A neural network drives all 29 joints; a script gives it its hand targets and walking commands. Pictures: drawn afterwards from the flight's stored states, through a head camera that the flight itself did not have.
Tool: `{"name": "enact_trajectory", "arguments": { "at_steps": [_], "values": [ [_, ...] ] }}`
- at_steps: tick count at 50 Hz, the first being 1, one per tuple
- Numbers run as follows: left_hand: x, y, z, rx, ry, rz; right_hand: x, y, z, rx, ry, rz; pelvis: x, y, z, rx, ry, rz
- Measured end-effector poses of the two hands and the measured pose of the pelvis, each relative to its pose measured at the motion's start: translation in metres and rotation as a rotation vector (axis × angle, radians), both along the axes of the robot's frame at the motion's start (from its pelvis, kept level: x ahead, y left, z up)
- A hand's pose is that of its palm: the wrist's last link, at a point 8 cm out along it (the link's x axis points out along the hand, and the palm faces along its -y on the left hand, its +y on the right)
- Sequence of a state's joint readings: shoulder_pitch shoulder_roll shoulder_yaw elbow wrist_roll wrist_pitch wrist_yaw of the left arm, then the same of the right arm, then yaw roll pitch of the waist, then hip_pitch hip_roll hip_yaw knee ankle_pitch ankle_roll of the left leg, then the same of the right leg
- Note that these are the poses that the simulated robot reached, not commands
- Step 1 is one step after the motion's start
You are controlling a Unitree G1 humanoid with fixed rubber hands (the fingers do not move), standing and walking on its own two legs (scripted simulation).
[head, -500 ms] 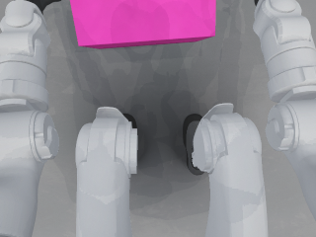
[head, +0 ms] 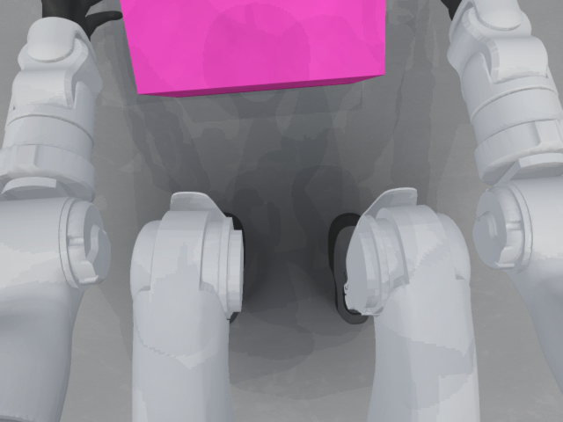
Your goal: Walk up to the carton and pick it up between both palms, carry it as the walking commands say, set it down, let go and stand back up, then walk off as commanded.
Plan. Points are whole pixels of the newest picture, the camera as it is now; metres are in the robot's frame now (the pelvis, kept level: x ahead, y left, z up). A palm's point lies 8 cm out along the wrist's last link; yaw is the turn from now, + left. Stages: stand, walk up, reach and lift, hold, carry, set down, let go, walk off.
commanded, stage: reach and lift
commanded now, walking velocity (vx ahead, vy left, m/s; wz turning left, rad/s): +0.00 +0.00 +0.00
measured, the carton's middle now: (256, 3) +0.54 +0.04 -0.27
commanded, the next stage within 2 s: none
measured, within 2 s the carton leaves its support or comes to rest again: leaves its support in 1.30 s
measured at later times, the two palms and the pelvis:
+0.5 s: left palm (89, 25) +0.50 +0.22 -0.20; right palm out of the picture +0.53 -0.15 -0.19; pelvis +0.00 +0.00 +0.00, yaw +0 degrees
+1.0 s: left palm (93, 25) +0.50 +0.21 -0.20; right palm out of the picture +0.53 -0.15 -0.19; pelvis +0.00 +0.00 +0.00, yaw +0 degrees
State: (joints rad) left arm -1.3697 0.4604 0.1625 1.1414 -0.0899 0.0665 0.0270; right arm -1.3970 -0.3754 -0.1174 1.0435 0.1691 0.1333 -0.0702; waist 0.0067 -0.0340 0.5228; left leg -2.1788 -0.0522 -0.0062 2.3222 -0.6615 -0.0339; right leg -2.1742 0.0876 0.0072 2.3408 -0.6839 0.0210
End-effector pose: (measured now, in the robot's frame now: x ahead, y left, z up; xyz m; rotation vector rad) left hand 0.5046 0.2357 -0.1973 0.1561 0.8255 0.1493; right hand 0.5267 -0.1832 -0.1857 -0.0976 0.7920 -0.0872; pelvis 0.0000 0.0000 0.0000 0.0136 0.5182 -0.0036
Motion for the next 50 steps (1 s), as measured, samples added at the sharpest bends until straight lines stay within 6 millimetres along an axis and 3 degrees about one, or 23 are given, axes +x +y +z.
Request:
{"name": "enact_trajectory", "arguments": {
  "at_steps": [9,26,50],
  "values": [
    [-0.003,-0.015,-0.006,-0.031,0.012,-0.018,-0.001,0.009,-0.002,0.007,0.007,0.027,0.0,0.0,0.0,0.0,0.0,0.0],
    [-0.002,-0.02,-0.006,-0.025,0.008,-0.023,0.006,0.037,0.0,0.043,-0.001,0.09,0.0,0.0,0.0,0.0,0.0,-0.001],
    [-0.003,-0.022,-0.006,-0.037,0.021,0.004,0.006,0.037,0.0,0.033,0.0,0.073,0.0,0.0,0.0,-0.001,0.0,0.0]
  ]
}}
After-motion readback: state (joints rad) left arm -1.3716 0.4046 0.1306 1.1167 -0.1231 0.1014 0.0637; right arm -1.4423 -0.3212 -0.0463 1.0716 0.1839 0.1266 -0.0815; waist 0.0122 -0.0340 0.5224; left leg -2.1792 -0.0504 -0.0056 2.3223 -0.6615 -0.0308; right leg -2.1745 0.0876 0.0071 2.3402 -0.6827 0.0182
